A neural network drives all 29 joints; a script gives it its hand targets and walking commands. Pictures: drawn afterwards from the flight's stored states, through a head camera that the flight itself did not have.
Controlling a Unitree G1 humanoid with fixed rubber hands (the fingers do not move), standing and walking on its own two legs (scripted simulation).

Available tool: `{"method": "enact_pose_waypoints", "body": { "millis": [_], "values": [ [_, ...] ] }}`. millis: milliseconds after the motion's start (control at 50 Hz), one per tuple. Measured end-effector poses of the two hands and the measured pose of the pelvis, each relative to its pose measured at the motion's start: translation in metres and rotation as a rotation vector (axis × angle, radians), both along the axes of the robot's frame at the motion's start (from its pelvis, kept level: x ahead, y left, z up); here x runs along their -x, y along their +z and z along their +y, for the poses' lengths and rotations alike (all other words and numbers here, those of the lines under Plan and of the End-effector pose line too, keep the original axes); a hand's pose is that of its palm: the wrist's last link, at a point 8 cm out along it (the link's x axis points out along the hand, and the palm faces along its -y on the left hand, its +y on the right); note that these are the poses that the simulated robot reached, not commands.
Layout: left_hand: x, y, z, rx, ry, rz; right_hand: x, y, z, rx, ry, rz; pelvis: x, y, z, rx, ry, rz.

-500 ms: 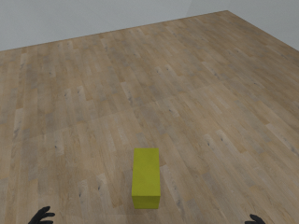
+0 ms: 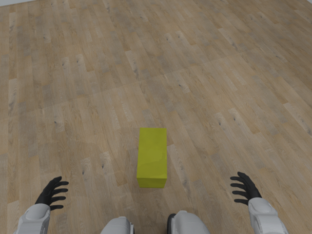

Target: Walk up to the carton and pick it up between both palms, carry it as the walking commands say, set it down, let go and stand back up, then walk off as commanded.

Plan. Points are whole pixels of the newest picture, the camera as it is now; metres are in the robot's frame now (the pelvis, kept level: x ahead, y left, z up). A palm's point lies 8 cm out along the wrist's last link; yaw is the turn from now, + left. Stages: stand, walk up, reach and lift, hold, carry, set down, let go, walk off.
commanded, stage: reach and lift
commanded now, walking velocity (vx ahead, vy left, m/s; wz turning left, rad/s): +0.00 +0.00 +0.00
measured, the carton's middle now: (152, 159) +0.46 +0.01 -0.62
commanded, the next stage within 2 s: none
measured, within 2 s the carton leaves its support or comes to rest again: neither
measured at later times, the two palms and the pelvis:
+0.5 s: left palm (83, 163) +0.30 +0.23 -0.14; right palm (223, 167) +0.29 -0.22 -0.15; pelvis -0.04 +0.02 -0.05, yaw -1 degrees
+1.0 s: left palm (109, 131) +0.44 +0.17 -0.19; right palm (199, 133) +0.43 -0.17 -0.19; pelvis -0.05 +0.00 -0.09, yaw +0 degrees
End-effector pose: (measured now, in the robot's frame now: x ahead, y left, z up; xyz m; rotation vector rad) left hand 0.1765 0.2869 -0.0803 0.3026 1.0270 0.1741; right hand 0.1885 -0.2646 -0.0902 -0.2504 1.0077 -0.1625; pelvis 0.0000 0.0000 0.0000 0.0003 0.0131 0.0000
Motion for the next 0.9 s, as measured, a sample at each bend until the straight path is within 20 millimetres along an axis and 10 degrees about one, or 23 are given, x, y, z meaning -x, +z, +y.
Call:
{"method": "enact_pose_waypoints", "body": {
  "millis": [900],
  "values": [
    [-0.237, -0.103, -0.111, 0.175, -0.014, -0.346, -0.218, -0.097, 0.082, -0.136, -0.044, -0.316, 0.059, -0.084, 0.003, -0.024, -0.007, 0.588]
  ]
}}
